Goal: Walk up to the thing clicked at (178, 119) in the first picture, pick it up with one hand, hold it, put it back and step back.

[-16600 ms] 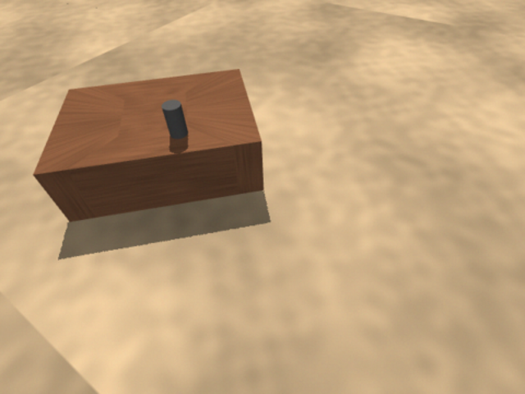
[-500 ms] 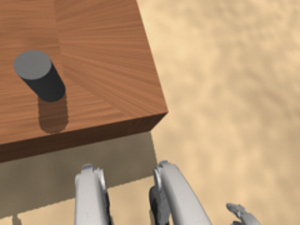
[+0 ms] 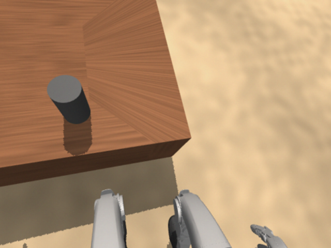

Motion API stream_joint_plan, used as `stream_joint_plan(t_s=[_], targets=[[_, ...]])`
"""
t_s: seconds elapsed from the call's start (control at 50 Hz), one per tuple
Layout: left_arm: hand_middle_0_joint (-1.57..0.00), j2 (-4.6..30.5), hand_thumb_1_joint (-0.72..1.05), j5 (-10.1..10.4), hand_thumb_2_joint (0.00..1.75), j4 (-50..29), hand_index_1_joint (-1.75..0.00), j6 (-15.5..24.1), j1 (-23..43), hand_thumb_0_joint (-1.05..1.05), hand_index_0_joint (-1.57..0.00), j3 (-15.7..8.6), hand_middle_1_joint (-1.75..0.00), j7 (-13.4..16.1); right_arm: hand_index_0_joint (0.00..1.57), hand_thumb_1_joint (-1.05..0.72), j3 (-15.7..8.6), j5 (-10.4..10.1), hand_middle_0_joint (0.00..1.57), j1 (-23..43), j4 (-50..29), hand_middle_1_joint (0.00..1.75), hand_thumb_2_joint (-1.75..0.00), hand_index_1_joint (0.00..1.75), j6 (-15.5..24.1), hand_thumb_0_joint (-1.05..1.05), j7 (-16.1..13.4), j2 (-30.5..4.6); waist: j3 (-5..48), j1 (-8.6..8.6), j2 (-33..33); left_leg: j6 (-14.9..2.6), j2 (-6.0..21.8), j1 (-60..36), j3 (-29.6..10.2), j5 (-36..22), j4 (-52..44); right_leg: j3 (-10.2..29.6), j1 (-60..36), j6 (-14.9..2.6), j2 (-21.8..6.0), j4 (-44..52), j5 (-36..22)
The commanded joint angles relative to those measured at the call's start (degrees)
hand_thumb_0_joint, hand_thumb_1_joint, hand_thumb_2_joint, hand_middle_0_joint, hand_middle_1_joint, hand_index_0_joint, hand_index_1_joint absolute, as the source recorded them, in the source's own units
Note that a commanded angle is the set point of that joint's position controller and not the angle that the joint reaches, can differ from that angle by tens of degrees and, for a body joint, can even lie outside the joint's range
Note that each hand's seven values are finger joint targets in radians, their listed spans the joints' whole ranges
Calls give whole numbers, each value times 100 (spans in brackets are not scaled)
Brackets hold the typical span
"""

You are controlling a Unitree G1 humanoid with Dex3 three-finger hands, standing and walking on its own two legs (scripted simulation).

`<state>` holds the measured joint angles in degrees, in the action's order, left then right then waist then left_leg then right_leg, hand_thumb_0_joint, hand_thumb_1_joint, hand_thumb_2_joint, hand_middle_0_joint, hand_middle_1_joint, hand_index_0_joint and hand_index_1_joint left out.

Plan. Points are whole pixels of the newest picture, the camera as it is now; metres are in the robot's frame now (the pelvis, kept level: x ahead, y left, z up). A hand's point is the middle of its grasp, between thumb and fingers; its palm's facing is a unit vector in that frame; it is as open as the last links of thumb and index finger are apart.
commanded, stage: go down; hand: left
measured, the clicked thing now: (71, 101) +0.54 +0.24 -0.18
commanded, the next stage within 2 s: none
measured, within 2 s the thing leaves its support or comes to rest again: neither
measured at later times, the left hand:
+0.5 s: hand out of the picture +0.44 +0.42 +0.09, palm faces +0.33 -0.95 +0.00, open 17.7 cm
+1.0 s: hand out of the picture +0.43 +0.42 +0.10, palm faces +0.32 -0.95 +0.01, open 17.7 cm
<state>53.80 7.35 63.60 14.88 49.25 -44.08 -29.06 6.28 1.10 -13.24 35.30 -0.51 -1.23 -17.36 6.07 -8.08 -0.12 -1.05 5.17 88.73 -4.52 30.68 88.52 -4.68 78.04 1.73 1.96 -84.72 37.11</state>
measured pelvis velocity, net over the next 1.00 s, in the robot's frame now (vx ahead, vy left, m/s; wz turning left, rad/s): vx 0.01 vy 0.00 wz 0.02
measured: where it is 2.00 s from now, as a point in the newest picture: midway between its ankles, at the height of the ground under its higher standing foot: outside the picture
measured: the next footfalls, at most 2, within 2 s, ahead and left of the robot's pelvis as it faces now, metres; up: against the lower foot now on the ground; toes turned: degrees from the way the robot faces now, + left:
none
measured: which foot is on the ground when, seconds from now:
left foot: down 0.00-1.00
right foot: down 0.00-1.00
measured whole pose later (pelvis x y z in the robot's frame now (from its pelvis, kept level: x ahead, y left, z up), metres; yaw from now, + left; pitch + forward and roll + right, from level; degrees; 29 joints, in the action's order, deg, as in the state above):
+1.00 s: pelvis +0.01 +0.00 +0.02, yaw +1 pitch +29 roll -7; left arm 52.4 10.3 63.2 17.5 42.9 -46.0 -33.5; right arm 5.9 1.1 -12.9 37.0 3.1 -3.9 -17.4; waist 6.2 -7.1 0.5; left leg -0.4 4.8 82.6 -4.4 29.4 82.9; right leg -4.8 72.2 1.2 1.7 -79.3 35.9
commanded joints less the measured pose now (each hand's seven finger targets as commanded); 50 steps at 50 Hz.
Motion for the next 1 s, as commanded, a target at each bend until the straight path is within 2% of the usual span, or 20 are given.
stream_joint_plan(t_s=[0.0, 0.04, 0.08, 0.12, 0.18, 0.22, 0.24, 0.3, 0.34, 0.36, 0.56, 0.68, 0.7, 0.72, 0.74, 0.76, 0.84, 0.86, 0.94, 0.98], targets=[[-1, 2029, -61, 156, 9, -1108, -7, 427, 1552, 0, -4, -89, -9, 0, 20, -89, -462, 41, 20, -1063, -68, 30, -89, 30, 97, 0, -105, -1263, 3095, 133, -1725, 8, 16, -4247, -522, -1509, -1261, 7, 81, -340, 46, 1029, -1303], [0, 2342, -61, 128, 9, -1216, -7, 474, 1600, 0, -3, -261, -8, 35, 20, -88, -464, 35, 20, -960, -190, 30, -89, 30, 120, 0, -128, -1305, 3209, 202, -1707, 3, 3, -4274, -471, -1496, -1267, 39, -41, -333, 41, 1088, -1316], [-1, 2073, -61, 157, 10, -1204, -7, 490, 1574, 0, -4, -87, -9, -1, 20, -89, -452, 41, 20, -1000, -155, 30, -89, 30, 135, 0, -122, -1273, 3069, 141, -1674, -12, -16, -4169, -444, -1446, -1309, 40, -124, -333, 39, 1146, -1346], [-1, 2247, -61, 137, 9, -1029, -7, 510, 1420, 0, -4, -255, -9, 6, 20, -89, -469, 37, 20, -980, -163, 30, -89, 30, 148, 0, -141, -1299, 3105, 191, -1619, -15, -14, -4213, -442, -1489, -1318, 49, -145, -334, 46, 1163, -1357], [-1, 2080, -61, 186, 9, -1179, -7, 574, 1588, 0, -4, -85, -9, -73, 20, -88, -486, 45, 20, -1013, -65, 30, -89, 30, 155, 0, -145, -1303, 3086, 185, -1824, 64, 35, -4418, -609, -1244, -1470, 21, 150, -353, 49, 1103, -1119], [0, 2505, -61, 133, 9, -1477, -7, 620, 1724, 0, -4, -310, -9, -12, 20, -88, -478, 44, 20, -982, -149, 30, -89, 30, 158, 0, -166, -1310, 3279, 265, -1815, 31, -14, -4376, -513, -1287, -1449, 49, -172, -347, 30, 1197, -1212], [0, 2496, -61, 131, 9, -1020, -7, 587, 1352, 0, -3, -406, -9, -3, 20, -89, -426, 34, 20, -919, -225, 30, -89, 30, 171, 0, -172, -1289, 3134, 266, -1638, 13, -22, -4308, -493, -1337, -1449, 52, -230, -343, 39, 1211, -1249], [0, 2111, -61, 250, 10, -1219, -8, 650, 1554, 0, -4, -142, -10, -144, 20, -89, -472, 36, 20, -1054, -32, 30, -89, 30, 199, 0, -188, -1267, 3147, 148, -1678, -4, -50, -4227, -427, -1184, -1444, 83, -219, -344, 48, 1257, -1216], [0, 2468, -61, 206, 10, -1112, -8, 628, 1299, 0, -3, -390, -10, -133, 20, -89, -463, 40, 20, -936, -160, 30, -89, 30, 228, 0, -223, -1319, 3255, 232, -1608, -28, -64, -4292, -377, -1548, -1381, 72, -379, -334, 44, 1295, -1424], [-1, 2359, -61, 203, 9, -1043, -7, 621, 1308, 0, -4, -258, -9, -177, 20, -89, -451, 49, 20, -1064, 9, 30, -89, 30, 230, 0, -226, -1301, 3295, 239, -1631, -31, -74, -4332, -329, -1684, -1321, 87, -393, -337, 48, 1306, -1497], [0, 2281, -61, 392, 9, -1050, -7, 616, 1073, 0, -4, -432, -9, -334, 20, -89, -482, 25, 20, -1016, -44, 30, -89, 30, 297, 0, -266, -1327, 3240, 265, -1666, 8, -56, -4546, -377, -2070, -1374, 20, -345, -342, 59, 1304, -1632], [-1, 2353, -61, 379, 8, -1134, -7, 611, 984, 0, -4, -443, -9, -364, 20, -89, -485, 15, 20, -989, -24, 30, -89, 30, 357, 0, -301, -1307, 3177, 293, -1493, -38, -117, -4309, -269, -1695, -1427, 78, -584, -331, 59, 1430, -1527], [-1, 2139, -61, 393, 9, -1018, -8, 614, 983, 0, -4, -292, -10, -393, 20, -89, -479, 15, 20, -1040, 90, 30, -89, 30, 354, 0, -300, -1273, 3094, 234, -1590, -12, -96, -4353, -313, -1663, -1451, 61, -427, -343, 58, 1388, -1472], [-1, 2470, -61, 395, 8, -1388, -7, 658, 1145, 0, -4, -506, -9, -354, 20, -89, -503, 14, 20, -897, -104, 30, -89, 30, 378, 0, -314, -1331, 3216, 342, -1612, -1, -90, -4436, -326, -1633, -1480, 71, -423, -343, 52, 1397, -1400], [-1, 2470, -61, 389, 8, -1230, -7, 641, 1036, 0, -4, -527, -9, -354, 20, -89, -475, 16, 20, -872, -131, 30, -89, 30, 387, 0, -331, -1298, 3198, 304, -1609, -16, -112, -4381, -281, -1636, -1465, 84, -547, -337, 47, 1449, -1438], [-1, 2262, -61, 435, 8, -1123, -7, 629, 954, 0, -4, -430, -9, -374, 20, -89, -491, 3, 20, -942, -43, 30, -89, 30, 391, 0, -333, -1305, 3137, 272, -1517, -19, -105, -4431, -294, -1651, -1475, 68, -526, -334, 54, 1463, -1448], [-1, 2319, -61, 416, 8, -1267, -8, 620, 904, 0, -4, -457, -9, -400, 20, -90, -480, 12, 20, -881, -87, 30, -89, 30, 461, 0, -357, -1288, 3196, 311, -1508, -41, -132, -4448, -228, -1924, -1466, 77, -673, -323, 51, 1515, -1657], [-1, 2241, -61, 402, 7, -1269, -7, 611, 963, 0, -4, -330, -9, -435, 20, -89, -494, 15, 20, -899, -40, 30, -89, 30, 460, 0, -365, -1279, 3169, 286, -1566, -36, -140, -4445, -213, -1765, -1495, 86, -682, -330, 57, 1554, -1557], [-1, 2371, -61, 427, 8, -1401, -8, 622, 921, 0, -4, -470, -10, -427, 20, -89, -498, 11, 20, -847, -95, 30, -89, 30, 507, 0, -382, -1290, 3244, 362, -1666, 6, -110, -4652, -302, -1861, -1558, 48, -569, -344, 56, 1517, -1503], [-1, 2136, -61, 472, 8, -1290, -8, 586, 756, 0, -4, -361, -10, -455, 20, -89, -502, 5, 20, -886, -28, 30, -89, 30, 515, 0, -391, -1271, 3079, 315, -1570, 1, -126, -4582, -278, -1735, -1626, 46, -682, -339, 59, 1596, -1490]])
